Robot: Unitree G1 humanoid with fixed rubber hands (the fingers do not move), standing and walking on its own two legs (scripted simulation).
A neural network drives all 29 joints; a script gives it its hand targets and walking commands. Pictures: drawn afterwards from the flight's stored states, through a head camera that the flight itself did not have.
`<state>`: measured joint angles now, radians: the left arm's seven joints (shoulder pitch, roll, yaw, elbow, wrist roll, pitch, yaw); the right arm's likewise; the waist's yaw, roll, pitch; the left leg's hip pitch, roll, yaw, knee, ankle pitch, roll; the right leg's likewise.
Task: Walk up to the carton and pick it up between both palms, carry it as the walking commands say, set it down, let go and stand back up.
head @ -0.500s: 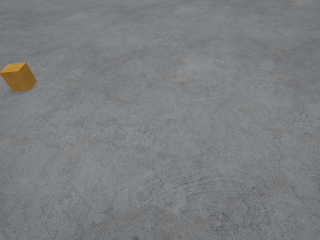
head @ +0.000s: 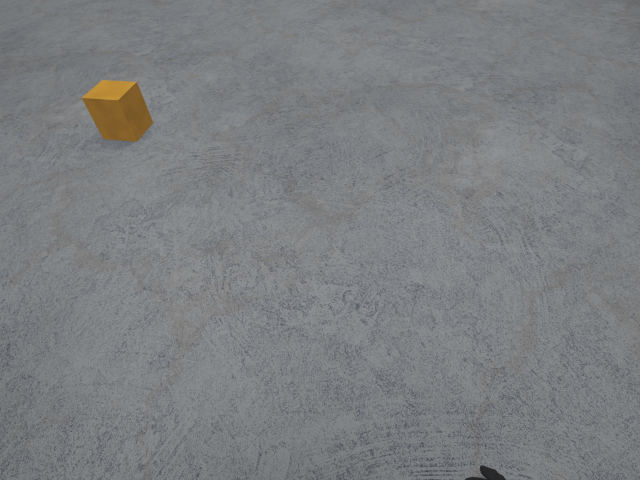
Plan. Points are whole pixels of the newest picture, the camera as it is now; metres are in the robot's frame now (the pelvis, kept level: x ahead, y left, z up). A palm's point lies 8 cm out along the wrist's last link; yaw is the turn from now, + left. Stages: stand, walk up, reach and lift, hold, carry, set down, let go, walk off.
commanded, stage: walk up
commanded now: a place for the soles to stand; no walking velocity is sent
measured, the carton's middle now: (119, 111) +2.09 +1.09 -0.62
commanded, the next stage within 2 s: none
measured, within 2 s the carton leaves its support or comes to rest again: neither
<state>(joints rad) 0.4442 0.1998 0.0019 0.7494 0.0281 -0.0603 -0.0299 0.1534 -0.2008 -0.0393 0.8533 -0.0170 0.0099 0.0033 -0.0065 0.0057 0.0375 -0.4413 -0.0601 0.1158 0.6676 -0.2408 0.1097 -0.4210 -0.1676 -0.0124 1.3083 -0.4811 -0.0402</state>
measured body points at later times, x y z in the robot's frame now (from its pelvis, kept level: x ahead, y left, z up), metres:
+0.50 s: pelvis +0.35 -0.03 +0.03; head +0.36 -0.05 +0.48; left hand +0.23 +0.20 -0.08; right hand +0.55 -0.23 -0.09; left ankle +0.51 +0.15 -0.63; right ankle +0.27 -0.17 -0.71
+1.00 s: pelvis +0.68 +0.05 +0.02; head +0.67 +0.03 +0.47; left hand +0.81 +0.31 -0.06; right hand +0.73 -0.21 -0.13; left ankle +0.59 +0.15 -0.71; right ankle +0.84 -0.06 -0.68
